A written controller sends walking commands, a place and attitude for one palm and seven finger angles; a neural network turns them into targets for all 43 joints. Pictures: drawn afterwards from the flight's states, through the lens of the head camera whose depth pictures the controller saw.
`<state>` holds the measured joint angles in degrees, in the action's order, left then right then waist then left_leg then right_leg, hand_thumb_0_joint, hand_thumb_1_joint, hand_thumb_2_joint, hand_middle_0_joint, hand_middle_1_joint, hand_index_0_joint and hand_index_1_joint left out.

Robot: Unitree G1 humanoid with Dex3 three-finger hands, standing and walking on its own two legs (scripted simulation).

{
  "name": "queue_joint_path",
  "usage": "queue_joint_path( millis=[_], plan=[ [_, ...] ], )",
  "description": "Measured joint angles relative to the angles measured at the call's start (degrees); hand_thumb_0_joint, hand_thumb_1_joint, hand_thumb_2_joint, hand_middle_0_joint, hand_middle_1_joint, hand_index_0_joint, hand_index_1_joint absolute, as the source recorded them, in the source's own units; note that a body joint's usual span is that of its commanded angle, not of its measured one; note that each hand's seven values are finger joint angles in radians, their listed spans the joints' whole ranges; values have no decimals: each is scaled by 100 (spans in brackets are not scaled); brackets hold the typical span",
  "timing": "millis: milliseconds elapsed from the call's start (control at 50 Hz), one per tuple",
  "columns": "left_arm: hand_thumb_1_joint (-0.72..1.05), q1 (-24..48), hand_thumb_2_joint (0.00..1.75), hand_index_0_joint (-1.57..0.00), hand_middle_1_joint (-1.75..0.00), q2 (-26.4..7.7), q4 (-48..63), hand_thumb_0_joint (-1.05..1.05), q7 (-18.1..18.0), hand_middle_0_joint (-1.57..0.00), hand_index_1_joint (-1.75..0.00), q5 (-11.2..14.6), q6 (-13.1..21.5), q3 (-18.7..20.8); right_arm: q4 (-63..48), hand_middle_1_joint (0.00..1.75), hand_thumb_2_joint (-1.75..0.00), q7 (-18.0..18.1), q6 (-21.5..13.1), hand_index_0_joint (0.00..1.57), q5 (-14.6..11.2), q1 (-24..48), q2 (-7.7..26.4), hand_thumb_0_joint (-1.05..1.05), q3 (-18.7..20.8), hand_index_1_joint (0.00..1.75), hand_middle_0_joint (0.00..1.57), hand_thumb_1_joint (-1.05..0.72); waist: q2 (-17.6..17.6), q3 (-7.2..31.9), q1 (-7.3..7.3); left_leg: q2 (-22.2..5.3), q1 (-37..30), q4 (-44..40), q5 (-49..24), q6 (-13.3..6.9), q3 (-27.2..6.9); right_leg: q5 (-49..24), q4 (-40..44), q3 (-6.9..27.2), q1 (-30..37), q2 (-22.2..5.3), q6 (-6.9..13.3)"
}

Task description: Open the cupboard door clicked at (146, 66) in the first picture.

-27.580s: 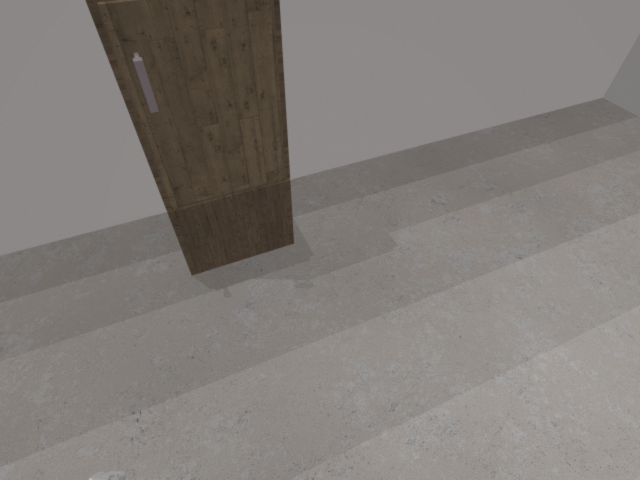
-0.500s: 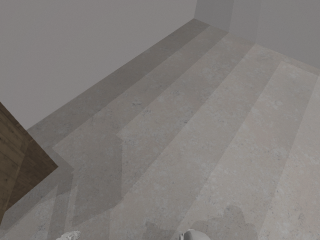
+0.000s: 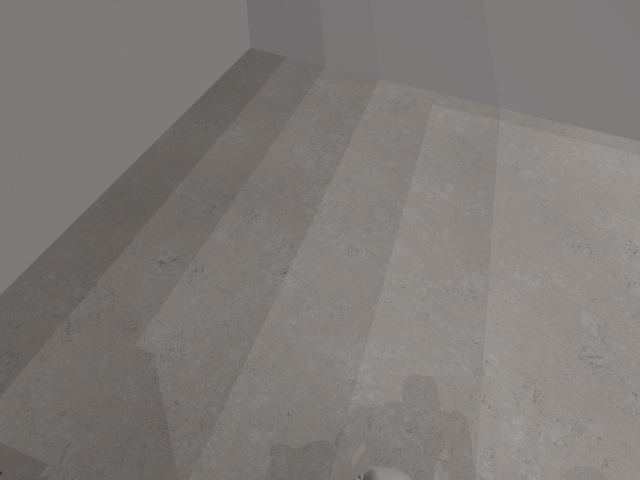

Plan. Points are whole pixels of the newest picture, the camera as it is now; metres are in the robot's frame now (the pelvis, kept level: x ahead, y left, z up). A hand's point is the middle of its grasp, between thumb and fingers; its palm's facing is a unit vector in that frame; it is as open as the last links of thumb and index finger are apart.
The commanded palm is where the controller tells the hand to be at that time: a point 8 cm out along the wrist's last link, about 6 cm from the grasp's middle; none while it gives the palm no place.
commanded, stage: walk to a spot facing it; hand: left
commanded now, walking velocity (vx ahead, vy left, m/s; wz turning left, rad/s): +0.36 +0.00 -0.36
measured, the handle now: out of the picture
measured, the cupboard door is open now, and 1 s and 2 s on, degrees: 43 43 43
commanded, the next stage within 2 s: turn to face it in 0.78 s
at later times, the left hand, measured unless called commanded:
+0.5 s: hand (233, 385) +0.28 +0.15 -0.19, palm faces -0.16 -0.97 -0.17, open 7.3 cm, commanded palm none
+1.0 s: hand (285, 293) +0.46 +0.08 -0.19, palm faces -0.14 -0.97 -0.18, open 7.3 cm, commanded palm none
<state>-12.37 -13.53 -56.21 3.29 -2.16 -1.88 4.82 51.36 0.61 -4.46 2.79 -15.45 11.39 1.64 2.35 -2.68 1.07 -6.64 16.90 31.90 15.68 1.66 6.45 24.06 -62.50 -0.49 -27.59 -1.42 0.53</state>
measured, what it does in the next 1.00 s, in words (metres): walks ahead: right foot, then left foot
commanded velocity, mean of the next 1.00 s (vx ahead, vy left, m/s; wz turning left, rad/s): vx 0.29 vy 0.00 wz -0.05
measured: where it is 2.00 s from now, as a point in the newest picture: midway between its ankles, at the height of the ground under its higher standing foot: (371, 352)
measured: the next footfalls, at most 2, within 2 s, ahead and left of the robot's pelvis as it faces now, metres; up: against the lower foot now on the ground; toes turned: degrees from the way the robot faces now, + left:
right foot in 0.18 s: +0.18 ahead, -0.17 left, +0.00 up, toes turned -10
left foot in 0.44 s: +0.30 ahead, +0.10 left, +0.00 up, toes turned -1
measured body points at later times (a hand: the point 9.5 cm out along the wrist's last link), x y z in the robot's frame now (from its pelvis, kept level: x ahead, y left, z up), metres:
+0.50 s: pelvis +0.22 -0.04 -0.01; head +0.24 -0.02 +0.44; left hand +0.29 +0.20 -0.17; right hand +0.22 -0.29 -0.14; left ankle +0.26 +0.10 -0.73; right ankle +0.14 -0.15 -0.69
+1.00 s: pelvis +0.43 -0.11 -0.01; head +0.46 -0.09 +0.44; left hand +0.47 +0.13 -0.17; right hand +0.46 -0.36 -0.14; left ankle +0.51 +0.00 -0.74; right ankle +0.34 -0.20 -0.71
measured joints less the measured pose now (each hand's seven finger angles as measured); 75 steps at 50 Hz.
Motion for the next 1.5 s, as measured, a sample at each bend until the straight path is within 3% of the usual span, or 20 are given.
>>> queue_joint_path(
  millis=[80,160,200,280,380,440,540,660,740,800,900,960,1060,1120,1180,1240,1300,1440,1480,1500],
  plan=[
    [91,387,90,-19,-30,37,221,1,86,-20,-30,12,70,-28,333,30,-90,-17,64,20,-3,-383,-108,0,-53,30,20,-91,-133,-54,-31,-155,-569,-674,-93,156,155,-462,945,-337,-222,-244,-59],
    [91,662,90,-19,-30,36,380,1,98,-20,-30,21,174,-68,579,30,-90,-58,188,20,-24,-713,-102,0,-23,30,20,-91,-251,-111,96,-337,-927,-529,298,339,331,-792,2478,-569,223,-173,10],
    [91,730,90,-19,-30,-49,471,1,55,-20,-30,20,328,-62,685,30,-90,-84,284,20,-95,-887,-121,0,-11,30,20,-91,-73,-71,110,-283,-628,591,953,240,331,-1041,2895,-417,463,-237,178],
    [91,672,90,-19,-30,155,356,0,-173,-20,-30,70,394,-64,916,30,-90,-92,491,20,-120,-478,48,1,118,30,20,-91,-281,-219,146,-157,467,2843,1308,95,-269,-863,2695,-452,753,-52,104],
    [92,195,90,-20,-30,243,-14,0,-239,-20,-30,54,357,-63,631,30,-90,-125,322,20,-90,23,-16,1,164,30,20,-91,-48,-83,100,-42,718,1274,434,112,-120,-811,3273,-200,1326,20,19],
    [93,-141,90,-20,-30,267,-167,0,-195,-20,-30,80,283,-55,385,30,-90,-121,65,20,-40,92,55,0,140,30,20,-91,-183,52,26,-38,376,71,-16,11,-111,-260,2664,-116,1289,128,48],
    [93,-110,90,-19,-30,80,-405,1,-127,-20,-30,25,141,-7,386,30,-90,-28,-63,20,21,-60,-254,0,59,30,20,-91,41,109,56,17,-30,108,92,46,102,-31,113,-105,244,-73,88],
    [92,269,90,-19,-30,192,-114,1,1,-20,-30,54,306,-91,805,30,-90,-73,92,20,-22,-512,-317,0,-2,30,20,-91,-254,14,0,-158,-812,-467,240,278,130,-719,2352,-535,373,-203,45],
    [92,350,90,-19,-30,270,-8,1,-108,-20,-30,73,501,-66,1124,30,-90,-130,391,20,-119,-610,-251,0,56,30,20,-91,-274,-17,-63,-86,-203,1709,1317,38,-159,-853,2548,-567,677,-193,128],
    [91,169,90,-19,-30,412,-68,0,-262,-20,-30,61,523,-91,1191,30,-90,-116,476,20,-118,-341,-150,0,135,30,20,-91,-312,-5,-36,-15,499,2644,1157,-3,-245,-702,2937,-672,1119,-106,89],
    [94,-232,90,-20,-30,301,-376,0,-332,-20,-30,67,531,-45,853,30,-90,-135,315,20,-119,166,-158,1,177,30,20,-91,-55,22,-56,80,710,963,237,37,10,-698,3614,-613,1763,-76,20],
    [94,-485,90,-20,-30,323,-532,0,-303,-20,-30,100,441,-96,638,30,-90,-123,112,19,-97,337,-50,0,147,30,20,-91,-161,8,-87,121,423,-61,-714,-171,4,-247,3104,-636,1839,-30,-79],
    [93,-233,90,-19,-30,179,-637,1,-345,-20,-30,112,162,-155,564,29,-90,46,93,20,-72,351,-220,0,46,30,20,-91,8,-38,-9,323,284,262,-81,-175,-148,723,661,-436,880,-69,-218],
    [92,142,90,-19,-30,235,-381,1,-304,-20,-30,142,146,-160,648,30,-90,66,248,20,-76,241,-216,0,-6,30,20,-91,-167,-97,-27,393,154,29,-170,-84,-477,494,1238,-435,723,-63,-306],
    [92,303,90,-19,-30,253,-24,1,-284,-20,-30,131,256,-164,721,30,-90,45,477,20,-135,132,-192,0,14,30,20,-91,-197,-21,-61,522,191,163,-33,10,-737,-269,2727,-343,995,-152,-280],
    [91,405,90,-19,-30,313,135,1,-328,-20,-30,76,258,-142,768,30,-90,-35,707,20,-164,170,-102,0,132,30,20,-91,-232,-18,-48,518,572,1446,1034,16,-685,-502,2645,-604,1093,-281,-53],
    [91,348,90,-20,-30,385,214,0,-400,-20,-30,59,261,-150,746,30,-90,-68,809,20,-162,307,-1,0,218,30,20,-91,-179,-29,-34,464,871,2538,1282,98,-420,-383,2928,-852,1437,-401,-1],
    [92,82,90,-20,-30,198,206,0,-414,-20,-30,72,291,-133,282,30,-90,-142,693,19,-179,880,153,0,198,30,20,-92,149,-274,-79,554,496,758,475,90,131,-211,3065,-1202,1787,-716,-136],
    [92,-69,90,-20,-30,154,210,0,-390,-20,-30,109,226,-125,78,30,-90,-169,604,20,-143,971,287,0,192,30,20,-91,9,-269,-73,494,231,98,-534,-157,129,3,2317,-1282,1520,-725,-247],
    [92,-85,90,-20,-30,100,200,0,-389,-20,-30,128,155,-124,10,30,-90,-155,551,20,-133,1013,314,0,210,30,20,-91,-26,-270,-39,478,285,227,-315,-279,64,364,1613,-1146,1229,-709,-352]
  ],
)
